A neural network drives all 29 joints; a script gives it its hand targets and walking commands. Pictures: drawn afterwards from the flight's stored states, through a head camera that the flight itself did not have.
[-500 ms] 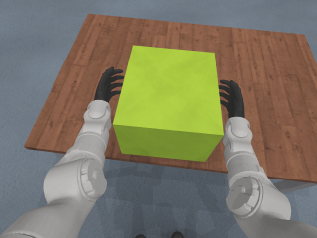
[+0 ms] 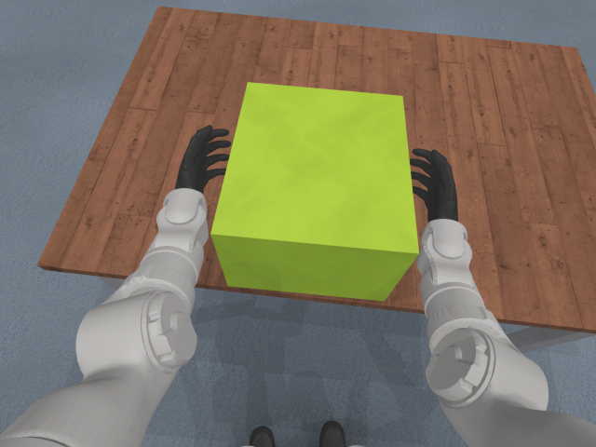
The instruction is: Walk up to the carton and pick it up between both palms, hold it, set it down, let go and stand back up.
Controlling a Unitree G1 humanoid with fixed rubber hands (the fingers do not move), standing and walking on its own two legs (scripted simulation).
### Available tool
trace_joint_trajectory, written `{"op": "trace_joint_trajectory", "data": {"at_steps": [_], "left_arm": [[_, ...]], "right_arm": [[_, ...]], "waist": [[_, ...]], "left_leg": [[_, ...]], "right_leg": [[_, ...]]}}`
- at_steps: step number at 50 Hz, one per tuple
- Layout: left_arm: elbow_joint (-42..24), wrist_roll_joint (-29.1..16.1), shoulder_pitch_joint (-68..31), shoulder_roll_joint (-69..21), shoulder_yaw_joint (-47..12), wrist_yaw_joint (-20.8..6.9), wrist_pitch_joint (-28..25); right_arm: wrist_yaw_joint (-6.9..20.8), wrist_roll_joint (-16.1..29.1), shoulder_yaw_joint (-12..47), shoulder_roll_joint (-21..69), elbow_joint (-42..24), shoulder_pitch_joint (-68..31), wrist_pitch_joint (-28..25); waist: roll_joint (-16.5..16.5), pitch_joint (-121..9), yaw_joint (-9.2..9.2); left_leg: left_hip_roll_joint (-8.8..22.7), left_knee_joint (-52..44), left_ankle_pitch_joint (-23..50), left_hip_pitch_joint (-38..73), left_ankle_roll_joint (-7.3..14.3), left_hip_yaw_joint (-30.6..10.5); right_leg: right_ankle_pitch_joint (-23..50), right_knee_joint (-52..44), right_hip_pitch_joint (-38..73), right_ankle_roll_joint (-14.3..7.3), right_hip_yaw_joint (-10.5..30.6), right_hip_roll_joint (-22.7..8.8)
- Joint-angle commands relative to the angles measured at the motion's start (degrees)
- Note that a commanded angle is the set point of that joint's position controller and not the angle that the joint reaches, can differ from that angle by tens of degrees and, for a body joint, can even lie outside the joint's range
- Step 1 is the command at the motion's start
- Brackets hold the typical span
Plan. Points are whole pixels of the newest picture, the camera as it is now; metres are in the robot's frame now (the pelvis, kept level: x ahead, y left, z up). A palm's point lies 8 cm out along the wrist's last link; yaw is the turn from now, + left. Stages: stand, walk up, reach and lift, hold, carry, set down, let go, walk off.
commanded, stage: set down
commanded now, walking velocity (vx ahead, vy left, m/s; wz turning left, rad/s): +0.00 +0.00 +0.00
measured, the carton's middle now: (315, 190) +0.47 -0.03 -0.05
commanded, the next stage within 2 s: none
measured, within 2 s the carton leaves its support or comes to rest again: rests again in 0.20 s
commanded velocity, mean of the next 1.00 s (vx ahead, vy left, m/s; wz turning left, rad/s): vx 0.00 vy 0.00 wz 0.00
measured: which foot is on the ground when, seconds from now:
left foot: down 0.00-1.00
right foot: down 0.00-1.00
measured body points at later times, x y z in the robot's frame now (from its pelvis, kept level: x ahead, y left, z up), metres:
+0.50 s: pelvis -0.01 +0.00 -0.01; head +0.12 +0.02 +0.43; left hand +0.46 +0.15 +0.01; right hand +0.41 -0.20 +0.01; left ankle -0.02 +0.09 -0.74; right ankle -0.02 -0.10 -0.74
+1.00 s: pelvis -0.02 +0.00 -0.01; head +0.11 +0.02 +0.42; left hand +0.46 +0.15 +0.01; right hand +0.41 -0.20 +0.00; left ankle -0.02 +0.09 -0.74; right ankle -0.02 -0.10 -0.74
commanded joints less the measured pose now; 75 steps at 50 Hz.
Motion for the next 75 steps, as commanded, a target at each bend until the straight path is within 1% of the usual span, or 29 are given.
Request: {"op": "trace_joint_trajectory", "data": {"at_steps": [1,4,6,8,9,11,13,15,19,22,26,27,28,31,34,39,44,46,51,53,58,61,63,64,65,66,68,70,75], "left_arm": [[-1.3,2.3,-29.41,-25.45,-9.14,-4.67,-4.07],[-0.88,2.71,-29.44,-24.45,-8.8,-4.68,-4.63],[-0.89,2.75,-29.74,-24.92,-8.88,-4.54,-5.01],[0.0,2.89,-28.66,-24.9,-8.77,-4.46,-5.1],[0.7,3.14,-28.56,-24.63,-8.39,-4.57,-5.1],[1.01,3.0,-28.45,-24.24,-8.24,-4.58,-5.22],[1.51,3.06,-28.52,-23.32,-7.81,-4.67,-5.41],[1.5,2.99,-29.84,-23.49,-8.18,-4.68,-5.55],[2.59,3.0,-29.03,-22.46,-7.5,-4.95,-5.54],[3.71,3.29,-28.32,-22.33,-7.47,-4.86,-5.79],[3.45,2.8,-29.77,-22.35,-8.24,-4.61,-6.41],[4.09,2.83,-29.54,-22.01,-8.19,-4.62,-6.37],[4.95,2.77,-29.62,-21.94,-7.99,-4.77,-6.29],[6.19,3.29,-28.15,-21.11,-7.05,-5.07,-6.58],[6.29,3.14,-29.15,-20.87,-7.14,-5.09,-6.69],[7.32,3.15,-28.75,-20.22,-7.46,-5.04,-6.88],[7.63,2.39,-30.06,-19.17,-7.56,-4.72,-6.81],[8.29,1.89,-29.33,-18.97,-7.65,-4.65,-7.12],[9.19,1.84,-30.17,-17.45,-7.07,-4.72,-6.9],[9.24,1.58,-30.44,-17.05,-7.61,-4.46,-7.35],[10.9,0.61,-30.27,-11.92,-6.55,-3.66,-7.65],[10.51,-1.67,-31.35,-4.59,-6.68,-1.96,-7.73],[11.53,-5.3,-32.24,0.35,-9.23,-0.6,-7.98],[12.33,-7.81,-33.5,3.36,-11.34,0.05,-8.02],[13.52,-10.65,-34.05,6.42,-13.42,0.72,-8.34],[14.84,-13.88,-34.95,10.03,-16.08,1.63,-8.66],[17.68,-20.85,-37.93,13.65,-22.15,2.59,-9.4],[22.27,-26.28,-39.04,15.97,-27.09,2.64,-9.57],[28.57,-33.51,-40.3,18.85,-34.53,1.29,-8.1]], "right_arm": [[7.64,-4.79,14.44,27.34,3.24,-28.72,-2.13],[7.61,-4.88,14.51,27.14,2.99,-28.88,-2.19],[7.55,-5.05,13.96,26.89,4.24,-27.92,-2.26],[7.69,-4.72,14.09,26.6,4.88,-27.72,-2.51],[7.71,-4.68,14.06,26.59,4.66,-28.15,-2.57],[7.69,-4.53,13.95,26.06,5.55,-27.67,-2.7],[7.58,-4.84,13.77,25.88,5.86,-27.64,-2.59],[7.73,-4.77,13.07,25.54,6.7,-27.91,-2.51],[7.94,-4.21,13.26,25.36,6.86,-27.31,-1.69],[7.96,-4.51,13.16,25.53,7.72,-26.56,-1.81],[8.19,-4.29,13.11,25.56,7.69,-27.88,-1.97],[8.27,-4.24,13.03,25.07,8.39,-27.37,-1.83],[8.19,-3.98,12.84,25.08,8.59,-27.57,-1.67],[8.13,-4.12,13.27,25.38,9.14,-26.63,-1.56],[8.13,-4.14,12.77,24.91,8.95,-26.7,-1.17],[8.08,-4.03,12.37,24.24,8.62,-27.23,-1.31],[8.22,-4.05,11.28,22.52,9.66,-27.55,-0.94],[8.2,-3.82,11.72,22.45,9.75,-27.23,-1.03],[8.09,-2.83,11.18,20.91,10.4,-27.87,-0.81],[8.05,-2.91,11.15,20.57,10.67,-27.84,-0.98],[6.91,-2.08,9.63,14.98,12.17,-27.4,-1.29],[5.22,0.75,9.74,7.95,13.09,-26.85,-1.33],[3.71,4.19,11.2,2.57,14.22,-27.49,-1.54],[2.7,6.87,12.52,-0.37,15.6,-28.11,-1.48],[1.68,9.67,14.34,-3.47,16.02,-28.71,-1.71],[0.65,13.37,16.6,-7.86,17.16,-29.51,-1.98],[-1.0,21.31,22.67,-12.22,19.18,-32.75,-2.36],[-1.85,27.59,27.44,-15.75,21.4,-35.23,-2.17],[-2.2,37.34,34.92,-21.03,23.33,-39.67,-0.93]], "waist": [[2.53,-34.01,-0.53],[1.91,-34.86,-0.5],[2.64,-34.91,-1.18],[2.99,-34.54,-0.87],[2.61,-34.62,-0.68],[2.75,-34.09,-0.92],[2.06,-33.02,-1.08],[3.05,-33.82,-1.43],[3.19,-31.71,-1.04],[2.94,-32.45,-1.67],[4.2,-33.44,-1.5],[3.81,-33.25,-1.32],[3.88,-32.62,-1.66],[3.2,-31.8,-1.32],[3.86,-30.82,-1.58],[4.26,-31.89,-1.98],[4.53,-31.66,-2.64],[4.54,-32.85,-2.35],[5.64,-31.04,-2.34],[5.7,-32.61,-2.7],[5.79,-32.63,-3.03],[5.45,-34.67,-2.88],[5.15,-37.22,-3.35],[5.68,-38.05,-3.84],[5.41,-40.19,-3.61],[6.61,-41.35,-3.47],[6.84,-43.83,-3.72],[7.54,-44.58,-3.79],[7.47,-42.4,-2.47]], "left_leg": [[2.94,1.6,24.33,14.01,-4.52,-1.0],[2.91,1.78,24.4,13.55,-4.13,-1.12],[3.13,2.09,24.34,13.92,-4.48,-1.33],[3.21,3.13,26.28,15.08,-4.69,-1.46],[3.13,3.16,25.39,14.78,-4.6,-1.23],[3.28,3.54,25.84,14.51,-4.6,-1.41],[2.9,3.34,24.5,13.03,-4.28,-1.31],[3.11,3.46,23.52,13.37,-4.4,-1.35],[2.77,3.72,20.73,11.48,-3.91,-1.3],[3.02,4.16,22.64,13.47,-4.08,-1.7],[2.96,5.44,22.75,12.89,-4.39,-1.75],[2.99,5.64,23.07,13.1,-4.12,-1.62],[2.96,5.85,21.62,12.37,-4.11,-1.76],[2.82,5.52,19.82,10.65,-3.39,-1.62],[2.72,5.24,17.42,9.64,-3.33,-1.63],[2.78,6.68,18.6,10.92,-3.4,-1.91],[2.94,7.5,18.37,11.91,-3.65,-2.46],[2.82,7.94,19.33,11.7,-3.61,-2.42],[2.78,8.42,16.65,10.81,-3.51,-2.55],[2.87,8.92,17.63,11.14,-3.7,-2.7],[2.75,10.07,17.2,11.23,-3.8,-2.57],[2.52,11.0,18.28,10.49,-3.74,-2.47],[2.36,11.8,18.63,9.4,-3.94,-2.44],[2.19,12.46,18.66,8.91,-4.05,-2.43],[2.2,13.41,18.6,8.5,-4.15,-2.49],[2.1,14.59,20.04,8.31,-4.64,-2.56],[1.98,17.15,19.95,6.93,-5.39,-2.81],[1.93,19.47,19.79,5.96,-5.8,-3.71],[1.87,22.93,21.98,5.14,-6.62,-4.6]], "right_leg": [[26.46,5.42,19.46,2.03,1.05,-2.23],[27.6,5.82,19.29,2.32,1.27,-2.4],[26.69,5.82,18.33,2.01,1.06,-2.25],[26.77,6.2,16.31,1.84,0.8,-2.24],[26.03,5.75,16.15,1.83,0.95,-2.26],[26.27,6.32,15.73,1.74,0.86,-2.16],[26.43,6.64,15.99,1.96,0.78,-2.2],[24.65,6.39,14.67,1.66,0.75,-2.31],[22.1,7.03,14.08,1.6,1.2,-2.45],[23.12,6.86,12.49,1.62,1.04,-2.29],[22.02,8.17,9.75,1.24,0.81,-2.41],[21.66,8.01,9.28,1.36,0.79,-2.31],[20.46,8.15,8.69,1.18,0.9,-2.42],[20.21,8.42,9.87,1.33,1.06,-2.45],[18.23,8.59,8.75,1.09,1.19,-2.63],[17.81,8.99,6.41,0.91,0.96,-2.44],[15.46,9.58,2.97,0.81,0.63,-2.06],[16.55,10.11,2.96,0.88,0.79,-2.32],[14.1,10.47,0.91,0.33,1.02,-2.28],[14.01,10.88,-0.16,0.22,0.67,-2.17],[13.25,11.45,-1.95,0.27,0.8,-1.96],[13.9,12.31,-2.21,0.44,1.47,-1.77],[15.08,12.89,-1.32,0.55,2.04,-1.46],[15.73,13.45,-1.68,0.39,2.37,-1.33],[15.84,14.13,-1.83,0.47,2.66,-1.0],[16.57,15.26,-3.07,0.33,2.86,-0.81],[16.27,17.03,-5.09,0.45,2.92,-0.21],[14.97,18.94,-7.5,0.7,3.12,0.31],[12.22,22.08,-13.25,1.23,2.69,1.08]]}}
